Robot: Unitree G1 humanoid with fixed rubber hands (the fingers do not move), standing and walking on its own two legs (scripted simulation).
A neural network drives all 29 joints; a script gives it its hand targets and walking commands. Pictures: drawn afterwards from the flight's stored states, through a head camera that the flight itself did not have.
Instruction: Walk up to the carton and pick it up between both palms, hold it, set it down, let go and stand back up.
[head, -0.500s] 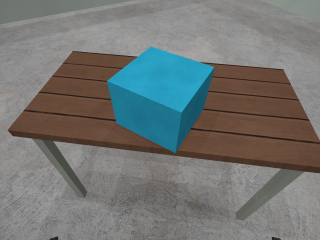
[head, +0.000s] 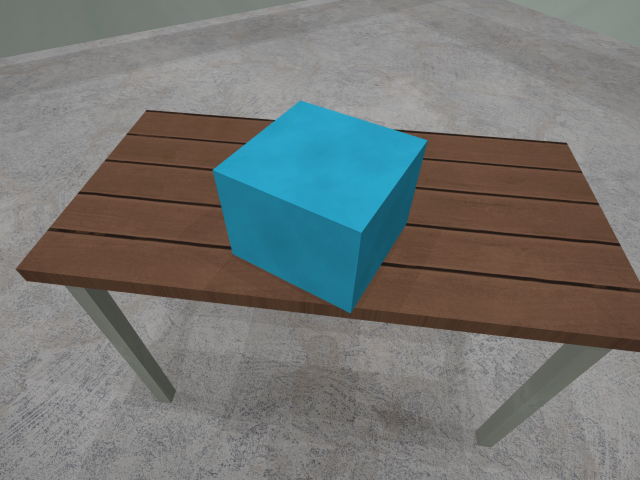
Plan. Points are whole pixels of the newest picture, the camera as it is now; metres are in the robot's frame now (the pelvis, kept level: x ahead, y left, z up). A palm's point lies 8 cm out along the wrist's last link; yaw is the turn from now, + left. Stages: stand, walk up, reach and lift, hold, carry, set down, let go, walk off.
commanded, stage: stand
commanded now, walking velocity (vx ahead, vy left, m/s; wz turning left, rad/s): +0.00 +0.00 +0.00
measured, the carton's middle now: (324, 200) +0.55 -0.01 +0.02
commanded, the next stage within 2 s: walk up in 0.28 s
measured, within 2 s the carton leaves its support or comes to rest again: neither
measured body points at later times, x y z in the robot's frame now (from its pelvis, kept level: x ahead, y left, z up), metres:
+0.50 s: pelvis +0.01 -0.01 +0.00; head +0.02 -0.01 +0.45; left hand +0.10 +0.30 -0.12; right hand +0.09 -0.32 -0.12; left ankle +0.00 +0.13 -0.75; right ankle +0.00 -0.12 -0.75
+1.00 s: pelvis +0.11 +0.10 -0.03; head +0.13 +0.12 +0.42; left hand +0.22 +0.42 -0.13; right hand +0.20 -0.23 -0.09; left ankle +0.16 +0.20 -0.75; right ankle +0.08 -0.05 -0.68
